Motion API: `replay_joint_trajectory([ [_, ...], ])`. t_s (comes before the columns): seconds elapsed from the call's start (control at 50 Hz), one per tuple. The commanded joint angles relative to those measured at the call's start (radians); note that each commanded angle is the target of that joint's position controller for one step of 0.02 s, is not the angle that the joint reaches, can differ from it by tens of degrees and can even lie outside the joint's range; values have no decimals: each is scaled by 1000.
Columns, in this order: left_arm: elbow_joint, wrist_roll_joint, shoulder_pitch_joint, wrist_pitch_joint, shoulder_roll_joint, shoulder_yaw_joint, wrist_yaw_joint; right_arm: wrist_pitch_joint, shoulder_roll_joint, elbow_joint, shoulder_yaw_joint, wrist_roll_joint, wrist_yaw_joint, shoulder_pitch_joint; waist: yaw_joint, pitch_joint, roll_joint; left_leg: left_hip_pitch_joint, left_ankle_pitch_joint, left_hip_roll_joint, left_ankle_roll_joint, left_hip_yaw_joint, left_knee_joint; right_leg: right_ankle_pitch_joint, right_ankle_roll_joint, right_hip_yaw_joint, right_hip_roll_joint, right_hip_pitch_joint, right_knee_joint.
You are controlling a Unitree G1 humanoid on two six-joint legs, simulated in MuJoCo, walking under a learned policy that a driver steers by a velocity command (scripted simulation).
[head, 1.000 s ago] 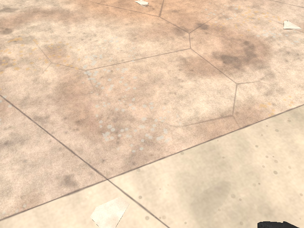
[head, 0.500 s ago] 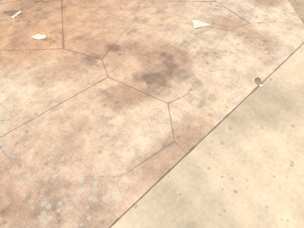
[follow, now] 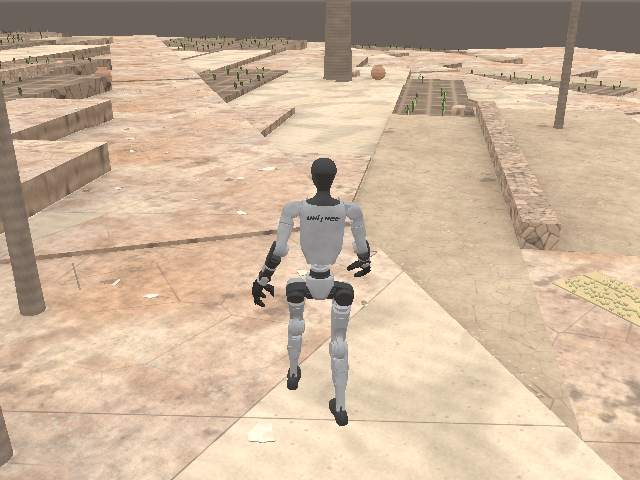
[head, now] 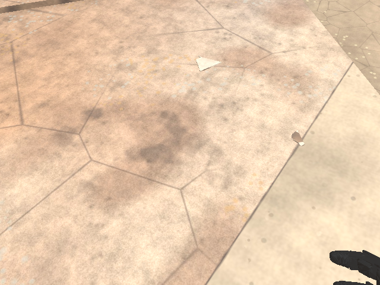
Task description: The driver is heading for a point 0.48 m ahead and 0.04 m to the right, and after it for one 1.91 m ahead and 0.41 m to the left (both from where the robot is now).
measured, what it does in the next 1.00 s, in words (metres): walks ahead: left foot, then right foot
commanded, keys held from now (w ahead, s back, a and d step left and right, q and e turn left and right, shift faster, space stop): w+e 0.46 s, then q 0.54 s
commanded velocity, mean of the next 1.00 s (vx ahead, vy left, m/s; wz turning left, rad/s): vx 0.34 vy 0.00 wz -0.20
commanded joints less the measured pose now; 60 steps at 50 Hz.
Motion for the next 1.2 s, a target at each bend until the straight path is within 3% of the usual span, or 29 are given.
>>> replay_joint_trajectory([
  [0.02, -61, 2, -26, 0, 135, 31, 8, -33, -147, -52, -51, 1, -1, 53, -98, -60, -179, 212, -54, -18, 52, 27, -60, 432, -92, 212, -223, -30, 59],
  [0.04, -78, 9, -43, -3, 92, 15, 2, -39, -185, -34, -66, -17, -7, 180, -161, -170, -147, 442, -50, 68, 105, -37, -33, 431, -59, 164, -170, -106, 244],
  [0.06, -102, 6, 37, -9, 35, -3, 2, -34, -265, -20, -87, -35, -16, 332, -172, -336, 37, 818, -142, 290, 226, -342, -31, 194, 15, 39, -49, -384, 577],
  [0.08, -116, -12, 110, -15, 49, -12, 2, -19, -250, 10, -86, -15, -7, 375, -145, -398, 296, 949, -373, 430, 315, -706, -137, -230, 44, -14, -25, -631, 802],
  [0.1, -100, -20, 62, -13, 147, 10, 1, -11, -158, -13, -62, 2, -9, 323, -161, -256, 159, 841, -525, 403, 276, -637, -171, -171, 52, 5, -97, -719, 895],
  [0.14, -129, -1, -76, -4, 157, 17, -2, 8, -105, -22, -43, -10, -15, 230, -147, -59, 27, 569, -373, 315, 216, -363, -214, -27, 60, -58, -164, -699, 866],
  [0.16, -136, 5, -92, 0, 143, 21, -5, 9, -85, -17, -35, -16, -16, 204, -124, -22, 38, 486, -293, 281, 205, -279, -239, 13, 58, -58, -196, -665, 818],
  [0.24, -162, -3, -97, 19, 72, 8, -14, -6, -111, 9, -46, -11, -15, 200, -97, 4, 52, 393, -119, 255, 225, -86, -323, 89, 71, -92, -238, -631, 713],
  [0.38, -212, 2, -265, 3, 43, -10, -47, 12, -169, 42, -61, -3, -24, 239, -151, 27, 13, 468, 46, 229, 191, 158, -327, 393, 72, -171, -223, -605, 356],
  [0.48, -267, 4, -355, 4, 53, -7, -71, 43, -213, 72, -73, 23, -24, 297, -157, 63, 18, 580, 260, 275, 162, 212, -242, 270, 19, -233, -174, -552, 209],
  [0.52, -244, 22, -226, -1, 96, 19, -69, 56, -233, 83, -72, 33, -28, 296, -63, -29, 40, 585, 624, 256, 137, 229, -31, 242, -27, -270, -90, -328, 132],
  [0.54, -200, 26, -83, -4, 137, 41, -58, 56, -211, 88, -59, 32, -28, 297, 17, -108, 17, 499, 617, 214, 100, 258, 145, 415, -56, -267, -65, -88, 44],
  [0.56, -174, 43, 46, 3, 220, 58, -36, 46, -143, 60, -30, -8, -25, 308, 52, -244, -105, 249, 172, 151, 46, 260, 439, 804, -111, -60, -251, 247, 118],
  [0.58, -191, 66, 7, 0, 281, 44, -28, 32, -49, 58, 13, -12, -6, 443, -45, -435, -310, -44, -709, -7, -14, 141, 801, 1068, -328, 380, -587, 501, 99],
  [0.6, -201, 59, 33, 1, 204, 31, -32, 29, -167, 99, -18, 24, -4, 377, 44, -519, -147, -14, -709, 1, -11, -63, 877, 1123, -320, 322, -554, 435, 87],
  [0.62, -179, 49, -21, -3, 179, 20, -37, 33, -179, 67, -26, 54, -2, 302, 22, -361, -159, -104, -665, 37, -7, -45, 856, 1113, -281, 142, -512, 339, 72],
  [0.66, -157, 28, -135, -12, 115, 3, -37, 53, -151, 80, -25, 24, -21, 269, -52, -173, -103, -87, -535, 101, -19, -1, 709, 881, -188, 1, -413, 82, -16],
  [0.7, -148, 47, -213, -23, 85, -5, -38, 97, -122, 114, -28, 19, -34, 350, -121, -145, -127, 87, -434, 96, -45, 21, 682, 839, -176, -107, -381, -125, -105],
  [0.78, -118, 56, -278, -35, 111, 6, -14, 128, -99, 75, -31, 5, -52, 311, -138, -101, -147, 82, -303, 100, -65, 33, 545, 741, -176, -216, -385, -181, -170],
  [0.88, -79, 46, -261, 1, 131, 15, 18, 141, -94, 11, -32, 6, -30, 203, -93, -72, -138, 59, -231, 109, -45, 66, 385, 524, -168, -259, -411, -112, -188],
  [1.02, -49, 1, -262, 43, 168, 34, 20, 156, -97, -50, -49, 9, 8, 190, -108, -69, -141, 149, -256, 44, 35, 160, 108, 560, -87, -285, -446, -9, 6],
  [1.04, -30, -4, -224, 44, 153, 33, 20, 152, -117, -46, -58, 4, 4, 220, -118, -81, -112, 237, -123, 22, 64, 150, 3, 525, -34, -319, -405, -35, 92],
  [1.06, -24, 18, -183, 41, 125, 28, 17, 147, -209, -45, -87, 1, -11, 268, -115, -117, 43, 387, 243, 99, 119, 1, -60, 379, 48, -389, -313, -144, 296],
  [1.08, -76, 64, -226, 33, 75, 9, 11, 144, -324, -62, -109, -14, -29, 292, -102, -125, 310, 582, 681, 343, 312, -356, -42, -229, 152, -405, -139, -494, 600],
  [1.1, -90, 53, -294, 29, 96, 11, 7, 125, -273, -66, -92, -32, -17, 335, -167, -243, 193, 610, 639, 396, 425, -431, -65, -364, 153, -198, -96, -567, 773],
  [1.12, -93, 23, -323, 32, 118, 18, 4, 109, -251, -71, -86, -27, -12, 300, -158, -214, 117, 601, 567, 346, 394, -345, -73, -300, 138, -151, -118, -608, 827],
  [1.14, -83, 16, -318, 34, 113, 19, 10, 100, -227, -76, -83, -8, -18, 248, -130, -176, 68, 572, 467, 291, 334, -279, -68, -214, 126, -136, -136, -632, 802],
  [1.18, -73, 28, -313, 41, 133, 28, 24, 111, -183, -94, -68, 15, -36, 174, -92, -143, 42, 486, 365, 244, 280, -230, -91, -103, 130, -124, -150, -589, 727],
  [1.2, -70, 27, -303, 42, 125, 27, 23, 117, -187, -102, -68, 8, -41, 166, -81, -148, 56, 456, 365, 228, 276, -221, -98, -68, 134, -130, -134, -550, 707],
])
Velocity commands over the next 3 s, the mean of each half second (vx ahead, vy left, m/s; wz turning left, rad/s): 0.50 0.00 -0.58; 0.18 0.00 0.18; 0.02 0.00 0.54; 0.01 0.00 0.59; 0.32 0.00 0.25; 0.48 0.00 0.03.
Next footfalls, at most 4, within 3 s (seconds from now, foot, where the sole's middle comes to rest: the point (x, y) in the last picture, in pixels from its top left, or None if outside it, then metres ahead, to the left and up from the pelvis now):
0.04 left None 0.20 0.13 -0.77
0.56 right None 0.41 -0.20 -0.77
1.06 left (215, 275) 0.50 0.03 -0.77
1.52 right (284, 274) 0.52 -0.20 -0.77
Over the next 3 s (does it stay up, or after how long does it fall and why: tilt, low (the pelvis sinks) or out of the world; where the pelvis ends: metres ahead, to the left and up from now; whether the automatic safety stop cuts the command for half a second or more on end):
stays up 0.78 0.16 -0.01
